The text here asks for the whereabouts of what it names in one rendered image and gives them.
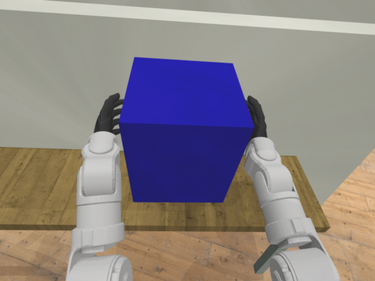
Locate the robot left upper arm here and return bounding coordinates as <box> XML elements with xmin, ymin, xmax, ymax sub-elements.
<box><xmin>67</xmin><ymin>255</ymin><xmax>132</xmax><ymax>281</ymax></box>

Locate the robot left forearm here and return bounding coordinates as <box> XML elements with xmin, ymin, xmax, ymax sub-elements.
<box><xmin>66</xmin><ymin>131</ymin><xmax>125</xmax><ymax>281</ymax></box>

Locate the robot right forearm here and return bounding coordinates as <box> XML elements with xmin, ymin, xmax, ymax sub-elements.
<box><xmin>244</xmin><ymin>137</ymin><xmax>341</xmax><ymax>281</ymax></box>

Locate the left robot hand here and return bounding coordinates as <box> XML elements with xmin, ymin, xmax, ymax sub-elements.
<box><xmin>94</xmin><ymin>93</ymin><xmax>124</xmax><ymax>135</ymax></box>

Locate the table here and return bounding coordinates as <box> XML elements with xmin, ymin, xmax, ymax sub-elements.
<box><xmin>0</xmin><ymin>147</ymin><xmax>330</xmax><ymax>274</ymax></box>

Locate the robot right upper arm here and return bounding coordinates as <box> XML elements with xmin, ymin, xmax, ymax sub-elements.
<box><xmin>270</xmin><ymin>248</ymin><xmax>340</xmax><ymax>281</ymax></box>

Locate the right robot hand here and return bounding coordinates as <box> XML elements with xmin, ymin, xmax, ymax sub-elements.
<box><xmin>246</xmin><ymin>95</ymin><xmax>267</xmax><ymax>143</ymax></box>

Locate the carton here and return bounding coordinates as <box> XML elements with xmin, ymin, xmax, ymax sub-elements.
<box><xmin>118</xmin><ymin>57</ymin><xmax>254</xmax><ymax>203</ymax></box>

